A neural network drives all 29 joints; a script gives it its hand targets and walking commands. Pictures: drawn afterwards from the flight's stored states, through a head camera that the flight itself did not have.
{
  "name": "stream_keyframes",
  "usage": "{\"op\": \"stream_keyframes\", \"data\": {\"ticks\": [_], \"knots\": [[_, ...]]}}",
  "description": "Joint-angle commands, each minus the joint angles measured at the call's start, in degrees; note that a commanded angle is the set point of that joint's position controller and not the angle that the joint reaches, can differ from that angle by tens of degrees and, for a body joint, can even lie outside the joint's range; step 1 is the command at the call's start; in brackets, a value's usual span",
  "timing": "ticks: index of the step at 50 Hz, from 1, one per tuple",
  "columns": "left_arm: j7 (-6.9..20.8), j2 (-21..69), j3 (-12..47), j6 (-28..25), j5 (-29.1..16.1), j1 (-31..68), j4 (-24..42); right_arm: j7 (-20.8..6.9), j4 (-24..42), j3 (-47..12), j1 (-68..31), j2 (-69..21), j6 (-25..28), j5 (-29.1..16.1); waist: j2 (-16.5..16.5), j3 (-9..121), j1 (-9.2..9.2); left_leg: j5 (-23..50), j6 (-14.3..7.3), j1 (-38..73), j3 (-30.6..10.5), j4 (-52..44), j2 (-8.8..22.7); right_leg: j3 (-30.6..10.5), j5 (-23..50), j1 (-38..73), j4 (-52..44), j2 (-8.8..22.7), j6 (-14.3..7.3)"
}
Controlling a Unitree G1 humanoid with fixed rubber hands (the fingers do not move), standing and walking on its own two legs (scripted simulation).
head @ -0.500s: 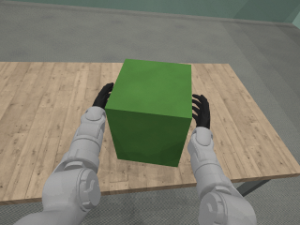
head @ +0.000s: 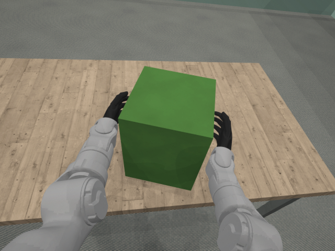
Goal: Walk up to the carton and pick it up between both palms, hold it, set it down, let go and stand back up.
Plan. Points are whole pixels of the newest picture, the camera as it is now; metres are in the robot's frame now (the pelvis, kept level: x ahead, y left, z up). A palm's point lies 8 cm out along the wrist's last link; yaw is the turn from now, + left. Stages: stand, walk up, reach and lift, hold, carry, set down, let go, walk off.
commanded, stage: set down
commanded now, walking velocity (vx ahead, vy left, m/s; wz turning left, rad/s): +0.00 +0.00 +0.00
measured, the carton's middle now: (168, 130) +0.44 -0.05 +0.01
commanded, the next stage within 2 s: none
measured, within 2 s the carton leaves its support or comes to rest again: rests again in 0.42 s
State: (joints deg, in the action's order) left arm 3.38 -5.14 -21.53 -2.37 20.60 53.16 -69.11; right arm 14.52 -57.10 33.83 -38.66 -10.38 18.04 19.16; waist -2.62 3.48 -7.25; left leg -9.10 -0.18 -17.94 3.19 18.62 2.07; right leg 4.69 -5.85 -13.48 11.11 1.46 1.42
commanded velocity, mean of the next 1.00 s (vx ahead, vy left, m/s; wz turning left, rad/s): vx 0.00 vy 0.00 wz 0.00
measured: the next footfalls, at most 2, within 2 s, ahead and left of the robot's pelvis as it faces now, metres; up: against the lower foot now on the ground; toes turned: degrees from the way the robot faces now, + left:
none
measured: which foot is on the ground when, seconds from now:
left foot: down 0.00-1.00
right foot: down 0.00-1.00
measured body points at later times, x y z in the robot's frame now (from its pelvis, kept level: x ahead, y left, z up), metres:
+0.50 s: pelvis +0.00 +0.00 +0.00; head +0.08 +0.03 +0.44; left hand +0.46 +0.09 +0.04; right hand +0.37 -0.18 +0.02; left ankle -0.01 +0.11 -0.75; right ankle -0.02 -0.13 -0.75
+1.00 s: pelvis -0.01 +0.00 +0.00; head +0.08 +0.03 +0.44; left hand +0.46 +0.10 +0.03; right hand +0.37 -0.18 +0.02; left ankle -0.01 +0.11 -0.75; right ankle -0.02 -0.13 -0.75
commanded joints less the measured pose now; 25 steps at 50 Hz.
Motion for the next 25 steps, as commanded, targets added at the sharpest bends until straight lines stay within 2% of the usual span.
{"op": "stream_keyframes", "data": {"ticks": [1, 10, 15, 20, 25], "knots": [[7.8, 36.8, 10.7, -7.5, -0.1, 36.3, 3.0, -9.1, 0.7, -16.2, -37.8, -30.7, 2.9, 5.4, 6.4, 31.9, -0.72, 19.5, 4.3, 13.7, 2.3, 2.2, -1.3, 2.7, 22.9, 11.3, 4.7, -2.6, -1.0], [7.6, 36.1, 8.8, -10.2, 1.1, 36.0, -1.8, -9.2, -0.9, -14.9, -38.7, -31.3, 4.8, 7.4, 6.4, 33.8, -0.13, 19.4, 4.0, 11.0, 2.2, 3.2, -1.3, 2.4, 24.1, 10.1, 5.4, -2.3, -1.1], [7.6, 35.5, 8.1, -11.9, 1.8, 35.0, -4.4, -9.2, -2.1, -15.4, -38.0, -31.8, 6.3, 8.1, 6.0, 34.7, 0.15, 19.3, 3.6, 8.8, 2.2, 3.6, -1.6, 2.1, 27.1, 11.1, 6.4, -1.9, -1.0], [7.7, 35.1, 7.5, -12.6, 2.5, 34.7, -5.6, -9.1, -4.2, -14.0, -36.4, -31.6, 6.7, 9.1, 6.1, 33.2, -0.55, 18.5, 3.7, 8.3, 2.1, 3.3, -1.5, 2.3, 25.9, 9.4, 6.1, -2.0, -0.9], [7.4, 35.1, 7.6, -13.2, 3.0, 34.6, -5.8, -9.3, -6.3, -12.6, -36.1, -30.9, 7.3, 9.7, 7.7, 32.9, -0.77, 19.3, 4.2, 9.7, 1.9, 3.9, -1.1, 2.8, 23.2, 6.5, 5.5, -2.4, -1.4]]}}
